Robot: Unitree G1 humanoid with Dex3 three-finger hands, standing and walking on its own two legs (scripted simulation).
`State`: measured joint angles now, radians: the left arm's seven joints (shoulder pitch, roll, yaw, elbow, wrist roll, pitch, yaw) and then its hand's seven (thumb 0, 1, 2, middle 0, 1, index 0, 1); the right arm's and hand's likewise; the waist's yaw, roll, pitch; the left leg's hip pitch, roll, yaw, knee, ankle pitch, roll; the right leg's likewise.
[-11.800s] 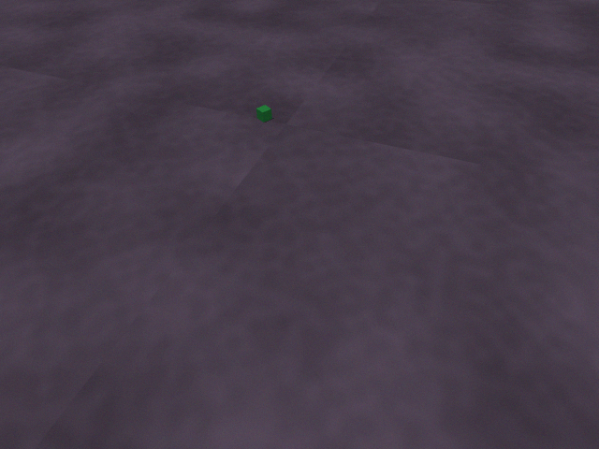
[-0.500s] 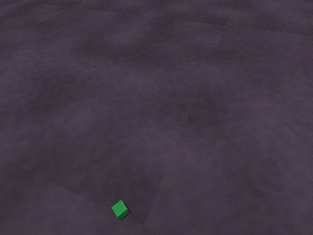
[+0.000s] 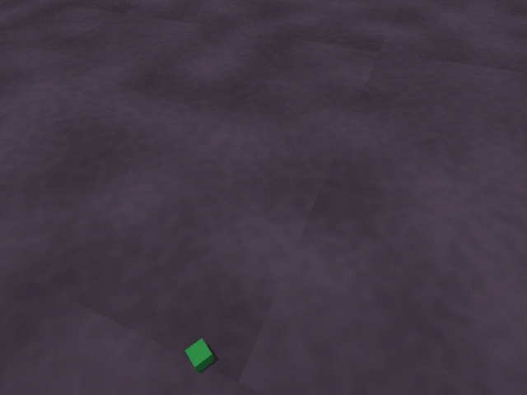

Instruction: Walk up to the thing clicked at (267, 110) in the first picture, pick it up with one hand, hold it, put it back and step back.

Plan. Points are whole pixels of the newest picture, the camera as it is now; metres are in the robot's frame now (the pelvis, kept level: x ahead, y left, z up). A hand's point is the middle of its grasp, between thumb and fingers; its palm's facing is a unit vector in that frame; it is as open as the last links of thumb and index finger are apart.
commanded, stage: walk up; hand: left
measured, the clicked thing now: (199, 355) +0.43 +0.26 -0.75
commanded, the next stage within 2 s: none
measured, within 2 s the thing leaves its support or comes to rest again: neither
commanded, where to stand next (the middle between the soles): -0.01 +0.02 m, yaw +0 degrees
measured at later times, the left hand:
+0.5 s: hand out of the picture +0.07 +0.26 -0.15, palm faces +0.03 -0.93 -0.36, open 7.4 cm
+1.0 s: hand out of the picture +0.01 +0.35 -0.19, palm faces +0.00 -0.94 -0.33, open 7.4 cm
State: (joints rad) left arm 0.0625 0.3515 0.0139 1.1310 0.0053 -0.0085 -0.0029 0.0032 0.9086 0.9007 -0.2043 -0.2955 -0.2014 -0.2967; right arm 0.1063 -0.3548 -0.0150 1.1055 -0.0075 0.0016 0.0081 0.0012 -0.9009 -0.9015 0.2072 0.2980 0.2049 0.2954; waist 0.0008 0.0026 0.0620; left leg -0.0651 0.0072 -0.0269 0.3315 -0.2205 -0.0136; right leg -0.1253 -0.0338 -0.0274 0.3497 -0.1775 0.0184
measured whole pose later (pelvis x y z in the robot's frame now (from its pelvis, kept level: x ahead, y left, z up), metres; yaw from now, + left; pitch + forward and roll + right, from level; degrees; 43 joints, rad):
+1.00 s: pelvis -0.06 +0.05 -0.02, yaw +1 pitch -3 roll +0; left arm 0.17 0.50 0.13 0.88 0.05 0.14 -0.06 0.00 0.91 0.90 -0.20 -0.30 -0.20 -0.30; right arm 0.34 -0.37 -0.09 0.96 -0.03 -0.05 -0.08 0.00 -0.89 -0.90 0.22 0.30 0.21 0.30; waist 0.01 -0.15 0.15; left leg -0.21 0.04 -0.03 0.62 -0.35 -0.04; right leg -0.57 0.07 0.23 1.23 -0.38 -0.01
